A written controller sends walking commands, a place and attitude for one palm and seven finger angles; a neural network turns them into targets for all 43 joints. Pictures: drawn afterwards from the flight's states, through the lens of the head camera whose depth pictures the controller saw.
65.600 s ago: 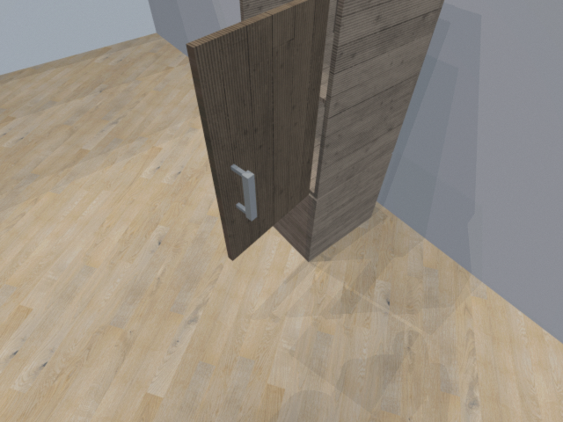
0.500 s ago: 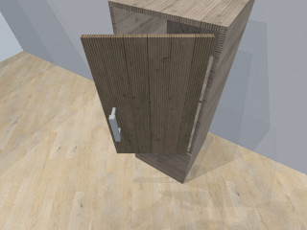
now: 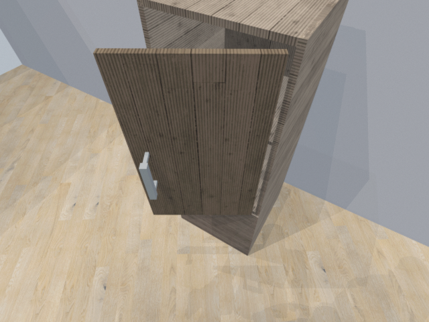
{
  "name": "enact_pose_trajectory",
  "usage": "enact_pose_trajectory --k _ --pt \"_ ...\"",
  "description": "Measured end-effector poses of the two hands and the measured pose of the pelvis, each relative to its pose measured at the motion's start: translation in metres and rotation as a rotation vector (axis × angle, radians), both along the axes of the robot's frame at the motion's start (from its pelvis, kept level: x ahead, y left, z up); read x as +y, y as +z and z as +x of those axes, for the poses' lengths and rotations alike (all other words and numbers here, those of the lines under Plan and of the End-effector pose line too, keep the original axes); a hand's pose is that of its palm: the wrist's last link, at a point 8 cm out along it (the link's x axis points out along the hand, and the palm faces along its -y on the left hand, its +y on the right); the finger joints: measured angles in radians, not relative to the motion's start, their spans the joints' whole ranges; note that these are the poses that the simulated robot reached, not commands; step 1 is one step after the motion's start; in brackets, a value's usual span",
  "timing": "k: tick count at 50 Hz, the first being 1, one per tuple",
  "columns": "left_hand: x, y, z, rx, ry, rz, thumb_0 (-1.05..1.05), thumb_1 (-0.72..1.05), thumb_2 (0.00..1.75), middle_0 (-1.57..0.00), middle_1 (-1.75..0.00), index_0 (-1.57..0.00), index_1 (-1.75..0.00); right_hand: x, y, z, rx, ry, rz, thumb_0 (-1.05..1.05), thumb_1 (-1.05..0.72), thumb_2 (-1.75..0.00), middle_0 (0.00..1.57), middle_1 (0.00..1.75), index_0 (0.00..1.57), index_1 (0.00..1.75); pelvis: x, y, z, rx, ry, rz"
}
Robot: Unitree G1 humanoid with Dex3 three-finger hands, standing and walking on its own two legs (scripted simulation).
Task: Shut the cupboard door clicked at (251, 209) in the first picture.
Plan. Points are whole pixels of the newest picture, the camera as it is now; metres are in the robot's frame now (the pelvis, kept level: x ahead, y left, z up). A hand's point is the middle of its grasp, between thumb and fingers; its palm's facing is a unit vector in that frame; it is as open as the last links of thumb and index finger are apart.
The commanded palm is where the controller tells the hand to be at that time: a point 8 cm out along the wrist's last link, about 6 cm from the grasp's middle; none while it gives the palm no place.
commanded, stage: look again from close up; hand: left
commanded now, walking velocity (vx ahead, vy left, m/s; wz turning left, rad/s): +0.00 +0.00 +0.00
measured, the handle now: (150, 176) +0.47 +0.21 -0.09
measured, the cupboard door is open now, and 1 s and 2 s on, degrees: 31 31 31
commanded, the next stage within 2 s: raise the hand and make a fist in 0.24 s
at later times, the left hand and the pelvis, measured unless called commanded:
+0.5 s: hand (128, 297) +0.17 +0.17 -0.05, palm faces +0.29 -0.95 -0.12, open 7.2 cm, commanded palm +0.10 +0.21 -0.07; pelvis -0.01 -0.03 -0.02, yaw +4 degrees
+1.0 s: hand out of the picture +0.13 +0.16 -0.08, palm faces +0.02 -1.00 -0.02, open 5.0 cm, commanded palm +0.11 +0.22 -0.07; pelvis -0.08 -0.03 -0.13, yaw +4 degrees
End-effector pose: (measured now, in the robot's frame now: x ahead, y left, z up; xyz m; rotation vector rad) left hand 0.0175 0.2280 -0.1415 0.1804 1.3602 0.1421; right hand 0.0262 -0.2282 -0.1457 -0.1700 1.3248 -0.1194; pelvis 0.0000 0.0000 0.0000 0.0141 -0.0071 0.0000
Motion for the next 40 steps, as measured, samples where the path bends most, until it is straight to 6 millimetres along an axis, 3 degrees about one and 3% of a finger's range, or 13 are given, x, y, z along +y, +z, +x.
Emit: enact_pose_trajectory --k 18,20,25,28,32,37,40 --pt "-0.019 0.001 0.010 -0.025 0.009 0.010 0.00 0.91 0.90 -0.20 -0.29 -0.20 -0.30 -0.022 0.000 0.003 0.022 -0.006 -0.001 0.01 -0.90 -0.90 0.20 0.30 0.20 0.30 -0.023 0.001 0.006 0.003 0.010 -0.009" --pt "-0.011 0.019 0.037 -0.229 0.103 0.023 0.01 0.91 0.90 -0.21 -0.30 -0.20 -0.30 -0.029 0.004 0.011 -0.084 -0.005 -0.044 0.01 -0.90 -0.90 0.20 0.30 0.20 0.30 -0.025 -0.004 0.003 -0.004 0.013 -0.007" --pt "-0.009 0.107 0.120 -0.918 0.120 0.051 0.01 0.91 0.90 -0.23 -0.32 -0.22 -0.32 -0.044 0.017 0.055 -0.443 0.021 -0.068 0.01 -0.90 -0.90 0.20 0.30 0.20 0.30 -0.029 -0.018 -0.006 0.051 0.068 -0.002" --pt "-0.015 0.123 0.139 -1.210 0.064 -0.014 0.01 0.91 0.90 -0.26 -0.36 -0.25 -0.36 -0.053 0.021 0.087 -0.600 0.075 -0.072 0.01 -0.90 -0.90 0.20 0.30 0.20 0.30 -0.034 -0.036 -0.020 0.126 0.065 0.004" --pt "-0.025 0.103 0.126 -1.410 -0.099 -0.105 0.00 0.91 0.90 -0.31 -0.42 -0.31 -0.42 -0.061 0.019 0.125 -0.766 0.163 -0.093 0.01 -0.90 -0.90 0.20 0.30 0.20 0.30 -0.040 -0.074 -0.040 0.211 0.055 0.012" --pt "-0.020 0.055 0.084 -1.319 -0.077 -0.160 0.01 0.90 0.90 -0.40 -0.51 -0.40 -0.51 -0.053 0.008 0.156 -0.891 0.218 -0.101 0.01 -0.90 -0.90 0.20 0.30 0.20 0.30 -0.041 -0.113 -0.057 0.246 0.063 -0.004" --pt "-0.014 0.050 0.066 -1.306 -0.042 -0.119 0.01 0.90 0.90 -0.45 -0.57 -0.45 -0.57 -0.037 -0.003 0.160 -0.910 0.243 -0.083 0.01 -0.90 -0.90 0.20 0.30 0.20 0.30 -0.040 -0.126 -0.064 0.251 0.072 -0.026"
